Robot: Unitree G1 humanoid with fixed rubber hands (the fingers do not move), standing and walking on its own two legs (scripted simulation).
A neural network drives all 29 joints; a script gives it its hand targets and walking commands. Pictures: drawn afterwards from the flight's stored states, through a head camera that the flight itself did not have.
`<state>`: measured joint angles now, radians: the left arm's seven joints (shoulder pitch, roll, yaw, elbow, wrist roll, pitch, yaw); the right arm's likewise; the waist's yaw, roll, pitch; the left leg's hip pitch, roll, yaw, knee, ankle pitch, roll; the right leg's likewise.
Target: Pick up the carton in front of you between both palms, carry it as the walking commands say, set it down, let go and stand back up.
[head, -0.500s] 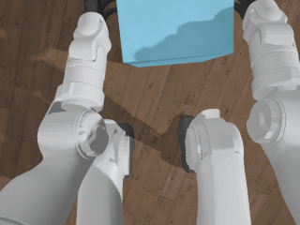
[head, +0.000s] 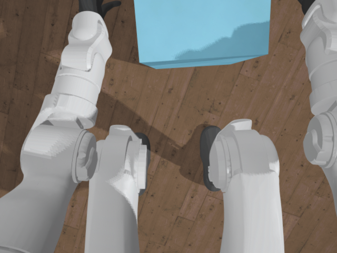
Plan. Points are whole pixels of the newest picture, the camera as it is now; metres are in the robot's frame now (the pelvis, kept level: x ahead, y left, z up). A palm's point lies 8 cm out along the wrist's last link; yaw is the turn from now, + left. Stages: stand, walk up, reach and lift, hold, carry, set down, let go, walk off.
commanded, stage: set down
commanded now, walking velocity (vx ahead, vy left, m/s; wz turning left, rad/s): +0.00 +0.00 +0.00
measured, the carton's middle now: (195, 14) +0.54 -0.08 -0.24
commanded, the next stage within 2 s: let go in 0.94 s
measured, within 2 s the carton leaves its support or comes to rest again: neither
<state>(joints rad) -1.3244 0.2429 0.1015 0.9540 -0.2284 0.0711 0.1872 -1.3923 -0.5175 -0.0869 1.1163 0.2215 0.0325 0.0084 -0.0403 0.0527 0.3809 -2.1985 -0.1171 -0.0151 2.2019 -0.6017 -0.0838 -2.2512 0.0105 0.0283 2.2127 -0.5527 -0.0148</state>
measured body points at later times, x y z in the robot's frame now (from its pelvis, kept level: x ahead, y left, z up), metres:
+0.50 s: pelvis +0.01 +0.00 +0.12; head +0.34 -0.05 +0.43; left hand +0.55 +0.11 +0.00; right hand +0.53 -0.29 +0.00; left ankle +0.11 +0.13 -0.33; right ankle +0.12 -0.11 -0.33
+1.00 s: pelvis +0.04 -0.01 +0.26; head +0.34 -0.05 +0.60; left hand +0.54 +0.11 +0.15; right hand +0.53 -0.29 +0.15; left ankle +0.11 +0.13 -0.33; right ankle +0.12 -0.11 -0.33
